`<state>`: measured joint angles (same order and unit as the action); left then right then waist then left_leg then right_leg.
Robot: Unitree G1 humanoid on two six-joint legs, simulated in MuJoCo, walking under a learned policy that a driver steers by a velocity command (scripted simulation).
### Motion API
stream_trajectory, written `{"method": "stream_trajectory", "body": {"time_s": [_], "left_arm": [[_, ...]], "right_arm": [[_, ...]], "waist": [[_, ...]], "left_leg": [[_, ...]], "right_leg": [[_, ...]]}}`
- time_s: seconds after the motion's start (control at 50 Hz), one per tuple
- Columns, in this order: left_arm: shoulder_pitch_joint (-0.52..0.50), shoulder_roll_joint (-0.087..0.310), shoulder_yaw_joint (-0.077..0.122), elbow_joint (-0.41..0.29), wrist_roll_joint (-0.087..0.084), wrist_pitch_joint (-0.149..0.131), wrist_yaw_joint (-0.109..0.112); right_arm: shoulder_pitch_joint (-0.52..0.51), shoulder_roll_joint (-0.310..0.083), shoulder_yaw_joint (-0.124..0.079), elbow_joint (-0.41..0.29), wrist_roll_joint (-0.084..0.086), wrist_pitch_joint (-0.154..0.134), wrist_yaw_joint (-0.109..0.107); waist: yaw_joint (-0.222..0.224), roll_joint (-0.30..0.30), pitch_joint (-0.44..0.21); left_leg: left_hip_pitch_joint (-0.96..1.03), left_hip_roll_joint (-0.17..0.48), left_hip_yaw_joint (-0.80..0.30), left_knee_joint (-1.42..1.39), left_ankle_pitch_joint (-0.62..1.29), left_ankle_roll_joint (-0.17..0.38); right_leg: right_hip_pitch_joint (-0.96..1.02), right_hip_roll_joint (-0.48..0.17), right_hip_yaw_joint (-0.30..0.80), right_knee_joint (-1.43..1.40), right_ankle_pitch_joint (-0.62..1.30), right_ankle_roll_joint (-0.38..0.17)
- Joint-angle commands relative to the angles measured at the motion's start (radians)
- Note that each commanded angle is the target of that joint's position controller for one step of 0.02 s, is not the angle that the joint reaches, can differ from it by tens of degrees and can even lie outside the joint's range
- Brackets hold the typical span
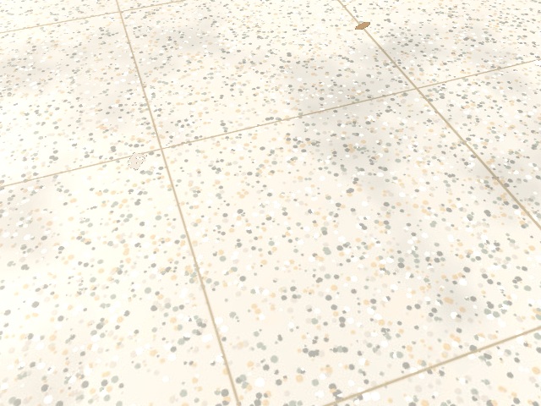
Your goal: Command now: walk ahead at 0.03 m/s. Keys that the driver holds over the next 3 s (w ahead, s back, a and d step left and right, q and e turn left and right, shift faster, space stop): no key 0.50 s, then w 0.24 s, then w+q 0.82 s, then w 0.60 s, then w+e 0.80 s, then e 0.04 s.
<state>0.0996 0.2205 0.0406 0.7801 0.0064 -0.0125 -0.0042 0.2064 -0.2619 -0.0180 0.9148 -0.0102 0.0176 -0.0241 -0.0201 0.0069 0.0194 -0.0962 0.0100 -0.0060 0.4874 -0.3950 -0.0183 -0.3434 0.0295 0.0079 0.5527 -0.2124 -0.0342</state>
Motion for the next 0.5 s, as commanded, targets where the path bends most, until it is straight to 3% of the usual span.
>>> {"method": "stream_trajectory", "body": {"time_s": [0.02, 0.24, 0.5], "left_arm": [[-0.026, 0.124, 0.034, -0.032, -0.002, -0.009, 0.007], [-0.039, 0.121, 0.039, 0.077, -0.005, 0.010, 0.032], [-0.036, 0.107, 0.031, 0.182, -0.007, 0.023, 0.038]], "right_arm": [[0.062, -0.103, -0.025, -0.004, 0.001, 0.003, -0.009], [0.088, -0.083, -0.023, 0.075, 0.001, -0.011, -0.017], [0.164, -0.043, -0.009, 0.129, 0.000, -0.035, -0.017]], "waist": [[-0.007, -0.025, -0.095], [0.002, -0.019, -0.021], [0.013, -0.008, 0.019]], "left_leg": [[-0.095, 0.033, -0.022, -0.061, 0.226, 0.006], [-0.148, 0.029, -0.013, -0.094, 0.112, 0.017], [-0.204, 0.029, -0.013, -0.116, 0.056, 0.025]], "right_leg": [[0.210, -0.114, 0.130, -0.048, 0.428, -0.080], [0.184, -0.082, 0.107, -0.103, 0.148, -0.050], [0.187, -0.062, 0.088, -0.115, 0.069, -0.033]]}}
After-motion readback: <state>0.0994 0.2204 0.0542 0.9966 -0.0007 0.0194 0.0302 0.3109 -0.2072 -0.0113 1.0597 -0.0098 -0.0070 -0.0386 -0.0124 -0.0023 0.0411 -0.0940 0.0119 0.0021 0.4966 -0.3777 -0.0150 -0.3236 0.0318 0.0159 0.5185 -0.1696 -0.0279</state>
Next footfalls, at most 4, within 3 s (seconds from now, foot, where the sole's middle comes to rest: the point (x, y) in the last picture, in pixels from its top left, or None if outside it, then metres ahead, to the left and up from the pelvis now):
1.28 left None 0.41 0.15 -0.77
1.80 right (246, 313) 0.75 0.09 -0.77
2.30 left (122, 277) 0.88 0.45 -0.77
2.82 right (184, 186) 1.23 0.30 -0.77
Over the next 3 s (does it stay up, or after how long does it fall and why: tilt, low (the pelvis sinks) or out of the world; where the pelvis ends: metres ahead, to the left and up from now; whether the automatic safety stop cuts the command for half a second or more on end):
stays up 1.14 0.36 0.01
